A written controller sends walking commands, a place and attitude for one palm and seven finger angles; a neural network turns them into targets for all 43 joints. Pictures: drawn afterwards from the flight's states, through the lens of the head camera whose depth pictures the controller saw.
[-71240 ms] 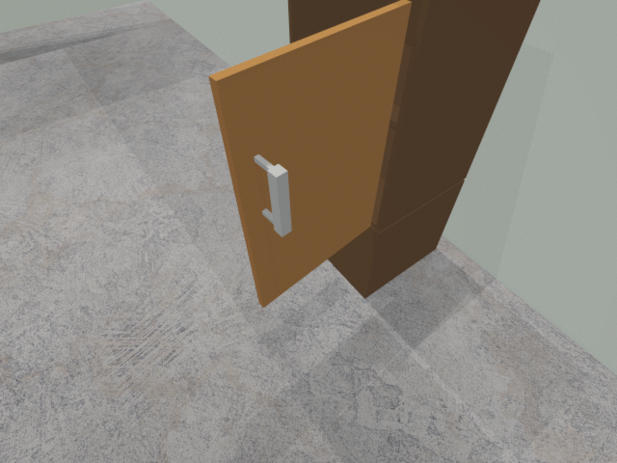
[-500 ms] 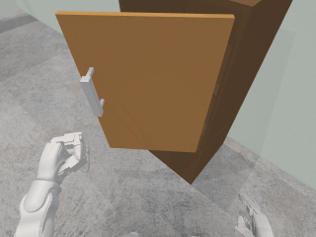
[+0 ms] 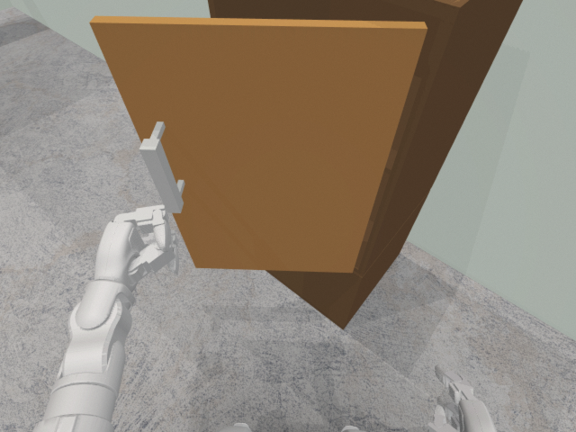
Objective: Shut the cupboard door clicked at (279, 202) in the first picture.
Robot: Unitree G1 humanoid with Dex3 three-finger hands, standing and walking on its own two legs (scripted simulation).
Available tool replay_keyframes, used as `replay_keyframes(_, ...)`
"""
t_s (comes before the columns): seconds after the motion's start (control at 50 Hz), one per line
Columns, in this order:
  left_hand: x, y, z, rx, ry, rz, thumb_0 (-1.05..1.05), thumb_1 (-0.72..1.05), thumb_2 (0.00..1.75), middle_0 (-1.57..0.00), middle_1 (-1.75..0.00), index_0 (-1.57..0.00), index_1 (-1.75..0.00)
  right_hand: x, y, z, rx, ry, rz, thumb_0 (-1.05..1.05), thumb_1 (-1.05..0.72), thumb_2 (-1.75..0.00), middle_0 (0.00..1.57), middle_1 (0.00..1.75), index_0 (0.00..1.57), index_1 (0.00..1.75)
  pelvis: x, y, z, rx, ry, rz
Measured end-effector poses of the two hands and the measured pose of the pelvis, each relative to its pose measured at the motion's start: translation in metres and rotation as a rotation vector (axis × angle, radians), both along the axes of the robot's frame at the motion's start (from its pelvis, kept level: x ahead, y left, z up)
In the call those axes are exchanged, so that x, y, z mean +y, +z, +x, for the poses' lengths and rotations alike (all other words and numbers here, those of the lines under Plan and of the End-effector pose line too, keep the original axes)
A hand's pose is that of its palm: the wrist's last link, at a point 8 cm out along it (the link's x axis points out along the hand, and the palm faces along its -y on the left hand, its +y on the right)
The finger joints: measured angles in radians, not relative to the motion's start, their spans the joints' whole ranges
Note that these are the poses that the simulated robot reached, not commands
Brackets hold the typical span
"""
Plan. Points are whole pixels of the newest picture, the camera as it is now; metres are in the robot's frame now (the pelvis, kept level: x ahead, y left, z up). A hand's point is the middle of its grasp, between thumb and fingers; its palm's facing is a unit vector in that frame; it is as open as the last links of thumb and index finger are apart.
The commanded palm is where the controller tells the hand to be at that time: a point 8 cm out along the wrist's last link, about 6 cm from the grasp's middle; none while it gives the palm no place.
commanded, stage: bring the fist close to the handle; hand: left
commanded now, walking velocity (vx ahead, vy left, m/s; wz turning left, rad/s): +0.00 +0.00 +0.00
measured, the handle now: (167, 169) +0.48 +0.22 +0.07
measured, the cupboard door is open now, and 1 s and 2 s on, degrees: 38 38 25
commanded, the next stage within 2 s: push the door shut along its arc in 0.62 s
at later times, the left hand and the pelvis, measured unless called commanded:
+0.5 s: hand (174, 225) +0.37 +0.18 +0.07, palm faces +0.02 -1.00 -0.03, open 3.1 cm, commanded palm +0.35 +0.23 +0.08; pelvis +0.00 +0.00 +0.00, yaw -1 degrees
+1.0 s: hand (186, 206) +0.40 +0.17 +0.08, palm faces -0.07 -1.00 -0.04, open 3.1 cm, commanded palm +0.38 +0.23 +0.08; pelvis -0.01 +0.00 +0.00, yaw +0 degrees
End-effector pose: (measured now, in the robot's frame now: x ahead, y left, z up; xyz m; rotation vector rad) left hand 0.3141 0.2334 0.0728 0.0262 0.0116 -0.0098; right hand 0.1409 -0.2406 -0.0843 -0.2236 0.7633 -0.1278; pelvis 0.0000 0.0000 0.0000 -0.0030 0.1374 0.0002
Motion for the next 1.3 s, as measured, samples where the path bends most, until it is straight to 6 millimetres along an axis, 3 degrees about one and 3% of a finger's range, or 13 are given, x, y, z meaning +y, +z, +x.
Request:
replay_keyframes(0.14, 0.004, 0.012, 0.026, -0.037, 0.014, 0.009, 0.02, 0.90, 0.90, -1.30, -1.50, -1.30, -1.50, 0.000, -0.004, -0.012, 0.041, -0.017, 0.005, 0.01, -0.90, -0.90, 0.20, 0.30, 0.20, 0.30, 0.001, 0.000, 0.000, 0.013, -0.004, -0.003)
replay_keyframes(0.26, 0.000, 0.004, 0.043, 0.014, -0.001, -0.006, 0.02, 0.90, 0.90, -1.30, -1.50, -1.30, -1.50, -0.006, -0.010, -0.028, 0.105, -0.042, 0.001, 0.01, -0.90, -0.90, 0.20, 0.30, 0.20, 0.30, 0.001, 0.000, -0.001, 0.024, -0.007, -0.001)
replay_keyframes(0.44, -0.003, 0.006, 0.039, -0.027, 0.012, 0.000, 0.02, 0.90, 0.90, -1.30, -1.50, -1.30, -1.50, -0.013, -0.011, -0.047, 0.153, -0.079, 0.000, 0.01, -0.91, -0.90, 0.20, 0.30, 0.20, 0.30, 0.001, 0.002, 0.002, 0.026, -0.023, 0.002)
replay_keyframes(0.58, 0.006, -0.001, 0.039, 0.008, 0.029, 0.005, 0.02, 0.90, 0.90, -1.30, -1.50, -1.30, -1.50, -0.015, -0.012, -0.046, 0.162, -0.079, -0.007, 0.01, -0.91, -0.90, 0.20, 0.30, 0.20, 0.30, -0.001, 0.001, -0.002, 0.024, -0.016, -0.001)
replay_keyframes(0.82, 0.000, 0.004, 0.044, -0.005, -0.010, 0.000, 0.02, 0.90, 0.90, -1.30, -1.50, -1.30, -1.50, -0.013, -0.009, -0.034, 0.125, -0.062, -0.002, 0.01, -0.91, -0.90, 0.20, 0.30, 0.20, 0.30, -0.001, 0.000, -0.003, 0.027, -0.010, -0.003)
replay_keyframes(0.94, -0.004, 0.002, 0.060, 0.009, -0.037, 0.008, 0.02, 0.90, 0.90, -1.30, -1.50, -1.30, -1.50, -0.013, -0.013, -0.037, 0.143, -0.061, -0.014, 0.01, -0.91, -0.90, 0.20, 0.30, 0.20, 0.30, -0.002, -0.002, -0.007, 0.034, -0.004, -0.004)
replay_keyframes(1.04, -0.011, 0.014, 0.078, -0.032, -0.079, 0.011, 0.02, 0.90, 0.90, -1.30, -1.50, -1.30, -1.50, -0.015, -0.017, -0.048, 0.174, -0.079, -0.015, 0.01, -0.91, -0.90, 0.20, 0.30, 0.20, 0.30, -0.001, -0.004, -0.007, 0.049, -0.007, -0.005)
replay_keyframes(1.3, 0.000, 0.012, 0.106, 0.010, -0.133, -0.004, 0.02, 0.90, 0.90, -1.31, -1.50, -1.32, -1.50, -0.026, -0.025, -0.095, 0.313, -0.137, -0.044, 0.01, -0.91, -0.90, 0.20, 0.30, 0.20, 0.30, -0.001, -0.009, -0.011, 0.084, -0.008, -0.009)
